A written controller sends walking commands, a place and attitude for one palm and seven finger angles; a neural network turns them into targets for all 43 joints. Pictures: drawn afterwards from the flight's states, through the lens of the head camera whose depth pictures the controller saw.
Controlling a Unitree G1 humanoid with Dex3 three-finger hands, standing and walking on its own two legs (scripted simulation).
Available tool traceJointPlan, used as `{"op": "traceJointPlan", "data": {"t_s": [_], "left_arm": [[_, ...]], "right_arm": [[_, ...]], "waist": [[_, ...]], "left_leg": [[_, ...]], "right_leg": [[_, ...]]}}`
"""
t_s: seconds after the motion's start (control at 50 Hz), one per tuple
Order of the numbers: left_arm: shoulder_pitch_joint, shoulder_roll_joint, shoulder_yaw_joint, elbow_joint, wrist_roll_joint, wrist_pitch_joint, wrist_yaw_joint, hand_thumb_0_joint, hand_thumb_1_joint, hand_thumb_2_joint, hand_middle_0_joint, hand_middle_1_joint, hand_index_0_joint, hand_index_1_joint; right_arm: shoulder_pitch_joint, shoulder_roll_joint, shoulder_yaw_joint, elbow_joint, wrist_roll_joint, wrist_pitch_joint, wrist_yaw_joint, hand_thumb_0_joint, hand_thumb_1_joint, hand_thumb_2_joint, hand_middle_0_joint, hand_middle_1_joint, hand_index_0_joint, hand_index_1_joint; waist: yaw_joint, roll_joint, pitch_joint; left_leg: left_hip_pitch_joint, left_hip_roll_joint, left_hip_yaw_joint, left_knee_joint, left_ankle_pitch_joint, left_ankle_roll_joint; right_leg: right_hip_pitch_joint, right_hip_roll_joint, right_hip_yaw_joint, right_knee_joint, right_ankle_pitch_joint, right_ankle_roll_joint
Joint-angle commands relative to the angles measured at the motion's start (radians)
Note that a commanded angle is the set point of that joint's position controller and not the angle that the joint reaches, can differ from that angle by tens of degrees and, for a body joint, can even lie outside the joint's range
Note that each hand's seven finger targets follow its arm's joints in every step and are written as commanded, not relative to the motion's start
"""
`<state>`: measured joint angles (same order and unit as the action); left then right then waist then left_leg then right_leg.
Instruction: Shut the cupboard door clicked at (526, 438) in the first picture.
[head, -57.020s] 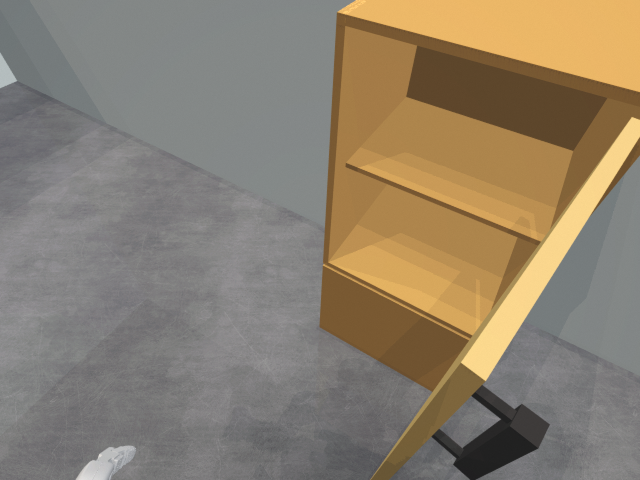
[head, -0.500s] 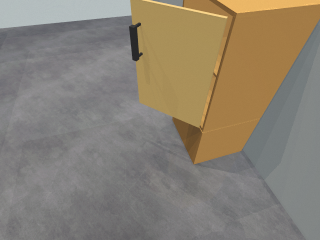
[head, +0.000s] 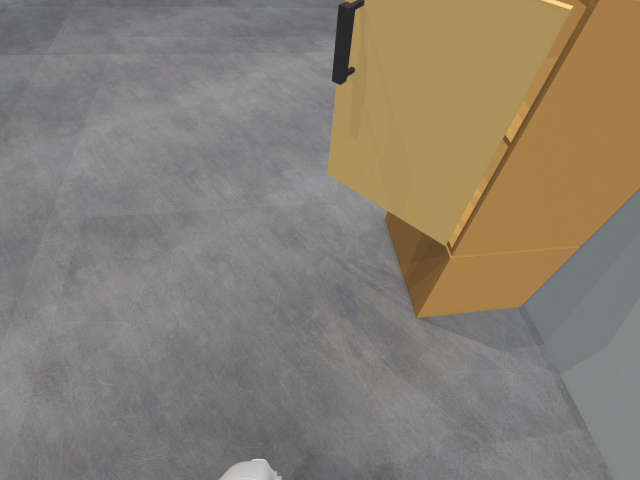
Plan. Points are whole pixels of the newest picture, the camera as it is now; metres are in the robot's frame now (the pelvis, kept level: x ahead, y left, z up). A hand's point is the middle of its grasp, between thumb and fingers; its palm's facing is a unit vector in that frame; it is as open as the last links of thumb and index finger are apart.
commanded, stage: walk to a spot facing it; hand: left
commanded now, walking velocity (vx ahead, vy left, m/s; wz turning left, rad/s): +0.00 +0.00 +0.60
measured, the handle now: (348, 42) +0.92 -0.03 +0.08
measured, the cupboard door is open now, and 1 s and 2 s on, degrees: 42 42 42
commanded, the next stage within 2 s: turn to face it in 1.76 s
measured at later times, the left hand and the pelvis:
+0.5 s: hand out of the picture -0.01 +0.18 -0.14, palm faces +0.28 -0.91 -0.30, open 7.4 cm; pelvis -0.02 -0.04 +0.02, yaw +19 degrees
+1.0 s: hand out of the picture -0.03 +0.21 -0.13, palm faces +0.58 -0.77 -0.27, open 7.4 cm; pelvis +0.02 -0.02 +0.01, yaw +37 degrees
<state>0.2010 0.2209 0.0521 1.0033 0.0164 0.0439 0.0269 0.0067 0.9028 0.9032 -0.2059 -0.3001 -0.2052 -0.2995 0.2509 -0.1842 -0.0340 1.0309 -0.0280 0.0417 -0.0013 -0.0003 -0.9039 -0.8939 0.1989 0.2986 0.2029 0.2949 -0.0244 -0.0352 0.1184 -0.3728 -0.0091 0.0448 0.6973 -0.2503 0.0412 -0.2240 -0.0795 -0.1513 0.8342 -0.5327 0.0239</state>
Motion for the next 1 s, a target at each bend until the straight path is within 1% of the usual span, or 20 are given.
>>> {"op": "traceJointPlan", "data": {"t_s": [0.0, 0.1, 0.22, 0.28, 0.3, 0.32, 0.36, 0.4, 0.46, 0.56, 0.6, 0.62, 0.64, 0.66, 0.76, 0.86, 0.92, 0.94, 0.96, 0.98], "left_arm": [[-0.034, 0.106, 0.038, -0.125, 0.001, -0.003, 0.011, 0.000, 0.900, 0.900, -0.200, -0.300, -0.200, -0.300], [-0.017, 0.077, 0.038, -0.142, 0.006, -0.016, -0.008, 0.000, 0.900, 0.900, -0.200, -0.300, -0.200, -0.300], [0.021, 0.075, 0.036, -0.167, 0.004, -0.012, -0.002, 0.000, 0.900, 0.900, -0.200, -0.300, -0.200, -0.300], [0.166, 0.122, 0.054, -0.138, 0.001, -0.014, 0.002, 0.000, 0.900, 0.900, -0.200, -0.300, -0.200, -0.300], [0.184, 0.188, 0.067, -0.141, 0.014, -0.021, 0.007, 0.000, 0.900, 0.900, -0.200, -0.300, -0.200, -0.300], [0.115, 0.276, 0.079, -0.174, 0.030, -0.023, 0.015, 0.000, 0.900, 0.900, -0.200, -0.300, -0.200, -0.300], [-0.125, 0.219, 0.049, -0.237, 0.016, -0.021, 0.023, 0.000, 0.900, 0.900, -0.200, -0.300, -0.200, -0.300], [-0.112, 0.155, 0.040, -0.221, 0.014, -0.044, 0.017, 0.000, 0.900, 0.900, -0.200, -0.300, -0.200, -0.300], [-0.025, 0.173, 0.045, -0.193, 0.016, -0.051, 0.017, 0.000, 0.900, 0.900, -0.200, -0.300, -0.200, -0.300], [0.108, 0.227, 0.065, -0.156, 0.019, -0.043, 0.008, 0.000, 0.900, 0.900, -0.200, -0.300, -0.200, -0.300], [0.093, 0.228, 0.067, -0.166, 0.009, -0.042, 0.005, 0.000, 0.900, 0.900, -0.200, -0.300, -0.200, -0.300], [0.102, 0.194, 0.061, -0.185, 0.002, -0.039, 0.001, 0.000, 0.900, 0.900, -0.200, -0.300, -0.200, -0.300], [0.085, 0.110, 0.036, -0.228, -0.006, -0.038, -0.006, 0.000, 0.900, 0.900, -0.200, -0.300, -0.200, -0.300], [-0.012, 0.122, 0.022, -0.261, 0.004, -0.024, 0.004, 0.000, 0.900, 0.900, -0.200, -0.300, -0.200, -0.300], [-0.053, 0.104, 0.036, -0.235, 0.006, -0.026, -0.023, 0.000, 0.900, 0.900, -0.200, -0.300, -0.200, -0.300], [-0.041, 0.092, 0.036, -0.228, 0.010, -0.038, -0.045, 0.000, 0.900, 0.900, -0.200, -0.300, -0.200, -0.300], [0.073, 0.100, 0.045, -0.192, 0.013, -0.043, -0.049, 0.000, 0.900, 0.900, -0.200, -0.300, -0.200, -0.300], [0.161, 0.123, 0.057, -0.169, 0.015, -0.052, -0.046, 0.000, 0.900, 0.900, -0.200, -0.300, -0.200, -0.300], [0.255, 0.205, 0.075, -0.154, 0.029, -0.066, -0.034, 0.000, 0.900, 0.900, -0.200, -0.300, -0.200, -0.300], [0.271, 0.271, 0.081, -0.160, 0.027, -0.065, -0.019, 0.000, 0.900, 0.900, -0.200, -0.300, -0.200, -0.300]], "right_arm": [[0.094, -0.240, -0.057, -0.070, -0.008, -0.016, -0.024, 0.000, -0.900, -0.900, 0.200, 0.300, 0.200, 0.300], [0.019, -0.224, -0.062, -0.111, -0.009, -0.022, -0.027, 0.000, -0.900, -0.900, 0.200, 0.300, 0.200, 0.300], [0.002, -0.235, -0.082, -0.132, -0.010, -0.003, -0.015, 0.000, -0.900, -0.900, 0.200, 0.300, 0.200, 0.300], [-0.074, -0.211, -0.089, -0.169, 0.000, 0.010, -0.010, 0.000, -0.900, -0.900, 0.200, 0.300, 0.200, 0.300], [-0.067, -0.157, -0.087, -0.180, 0.009, 0.017, -0.004, 0.000, -0.900, -0.900, 0.200, 0.300, 0.200, 0.300], [-0.069, -0.104, -0.084, -0.198, 0.010, 0.013, -0.001, 0.000, -0.900, -0.900, 0.200, 0.300, 0.200, 0.300], [-0.025, -0.135, -0.088, -0.198, -0.004, 0.020, 0.017, 0.000, -0.900, -0.900, 0.200, 0.300, 0.200, 0.300], [-0.012, -0.134, -0.082, -0.173, -0.001, 0.020, 0.025, 0.000, -0.900, -0.900, 0.200, 0.300, 0.200, 0.300], [-0.078, -0.120, -0.065, -0.209, 0.014, 0.012, 0.032, 0.000, -0.900, -0.900, 0.200, 0.300, 0.200, 0.300], [-0.152, -0.105, -0.044, -0.234, 0.014, -0.004, 0.034, 0.000, -0.900, -0.900, 0.200, 0.300, 0.200, 0.300], [-0.052, -0.144, -0.051, -0.208, 0.008, -0.012, 0.030, 0.000, -0.900, -0.900, 0.200, 0.300, 0.200, 0.300], [0.016, -0.217, -0.070, -0.194, 0.002, -0.021, 0.027, 0.000, -0.900, -0.900, 0.200, 0.300, 0.200, 0.300], [0.092, -0.326, -0.098, -0.180, 0.002, -0.028, 0.014, 0.000, -0.900, -0.900, 0.200, 0.300, 0.200, 0.300], [0.161, -0.335, -0.096, -0.151, 0.011, -0.018, 0.006, 0.000, -0.900, -0.900, 0.200, 0.300, 0.200, 0.300], [-0.007, -0.249, -0.066, -0.186, -0.009, -0.030, -0.019, 0.000, -0.900, -0.900, 0.200, 0.300, 0.200, 0.300], [-0.025, -0.254, -0.070, -0.185, -0.010, -0.035, -0.010, 0.000, -0.900, -0.900, 0.200, 0.300, 0.200, 0.300], [-0.086, -0.248, -0.074, -0.197, -0.007, -0.027, -0.005, 0.000, -0.900, -0.900, 0.200, 0.300, 0.200, 0.300], [-0.118, -0.222, -0.070, -0.209, 0.000, -0.028, -0.004, 0.000, -0.900, -0.900, 0.200, 0.300, 0.200, 0.300], [-0.128, -0.153, -0.057, -0.226, 0.012, -0.033, 0.001, 0.000, -0.900, -0.900, 0.200, 0.300, 0.200, 0.300], [-0.154, -0.103, -0.048, -0.253, 0.012, -0.040, 0.005, 0.000, -0.900, -0.900, 0.200, 0.300, 0.200, 0.300]], "waist": [[-0.031, 0.211, -0.111], [0.000, 0.090, -0.169], [0.000, 0.205, -0.208], [0.069, 0.191, -0.219], [0.074, 0.013, -0.209], [0.076, -0.252, -0.137], [-0.042, -0.052, -0.042], [-0.049, -0.147, -0.056], [-0.004, -0.150, -0.081], [0.064, -0.183, -0.128], [0.009, -0.134, -0.178], [-0.025, 0.042, -0.261], [-0.062, 0.363, -0.308], [-0.095, 0.264, -0.308], [-0.031, 0.213, -0.185], [-0.013, 0.194, -0.124], [0.049, 0.172, -0.101], [0.101, 0.104, -0.107], [0.153, -0.122, -0.137], [0.169, -0.344, -0.110]], "left_leg": [[0.092, 0.331, -0.547, -0.441, 0.086, 0.153], [0.121, 0.227, -0.438, -0.429, -0.012, 0.114], [0.112, 0.173, -0.463, -0.418, 0.002, 0.095], [-0.064, 0.074, -0.407, -0.365, -0.093, 0.017], [-0.204, -0.031, -0.296, -0.172, -0.205, -0.052], [-0.323, -0.143, -0.115, 0.216, -0.268, -0.111], [-0.244, -0.044, -0.147, 0.484, -0.231, -0.080], [-0.250, 0.008, -0.099, 0.533, -0.146, -0.094], [-0.217, 0.020, -0.022, 0.339, -0.160, -0.105], [-0.081, -0.005, 0.074, -0.004, -0.156, -0.083], [0.116, -0.014, 0.065, -0.197, 0.033, -0.068], [0.328, 0.108, -0.083, -0.249, 0.344, -0.021], [0.507, 0.389, -0.449, -0.243, 0.854, 0.137], [0.481, 0.427, -0.429, -0.242, 0.936, 0.199], [0.278, 0.256, -0.359, -0.332, 0.144, 0.130], [0.143, 0.198, -0.380, -0.397, -0.193, 0.115], [-0.054, 0.148, -0.376, -0.364, -0.367, 0.091], [-0.194, 0.092, -0.333, -0.263, -0.406, 0.067], [-0.388, -0.026, -0.204, 0.006, -0.417, 0.010], [-0.467, -0.079, -0.091, 0.330, -0.393, -0.034]], "right_leg": [[-0.243, -0.002, 0.171, 0.338, -0.029, -0.004], [-0.242, 0.032, 0.167, 0.179, 0.108, 0.015], [-0.119, 0.095, 0.135, -0.088, 0.084, 0.015], [0.152, 0.096, 0.119, -0.410, 0.194, -0.005], [0.235, -0.072, 0.292, -0.572, 0.073, -0.068], [0.114, -0.376, 0.634, -0.709, -0.085, -0.192], [-0.136, -0.366, 0.439, -0.652, 0.107, -0.199], [-0.038, -0.234, 0.260, -0.531, 0.405, -0.166], [0.100, -0.229, 0.127, -0.424, 0.765, -0.147], [0.208, -0.248, 0.083, -0.298, 0.945, -0.116], [0.130, -0.229, 0.023, -0.149, 0.898, -0.059], [-0.036, -0.177, -0.019, 0.023, 0.678, -0.004], [-0.330, -0.032, -0.014, 0.243, -0.072, 0.062], [-0.346, -0.038, 0.107, 0.330, -0.153, 0.042], [-0.335, -0.022, 0.137, 0.206, 0.038, 0.038], [-0.213, 0.036, 0.084, -0.048, 0.095, 0.031], [0.025, 0.085, 0.039, -0.211, 0.190, 0.031], [0.198, 0.066, 0.067, -0.324, 0.191, 0.028], [0.367, -0.122, 0.294, -0.520, -0.056, -0.019], [0.293, -0.394, 0.664, -0.710, -0.296, -0.113]]}}
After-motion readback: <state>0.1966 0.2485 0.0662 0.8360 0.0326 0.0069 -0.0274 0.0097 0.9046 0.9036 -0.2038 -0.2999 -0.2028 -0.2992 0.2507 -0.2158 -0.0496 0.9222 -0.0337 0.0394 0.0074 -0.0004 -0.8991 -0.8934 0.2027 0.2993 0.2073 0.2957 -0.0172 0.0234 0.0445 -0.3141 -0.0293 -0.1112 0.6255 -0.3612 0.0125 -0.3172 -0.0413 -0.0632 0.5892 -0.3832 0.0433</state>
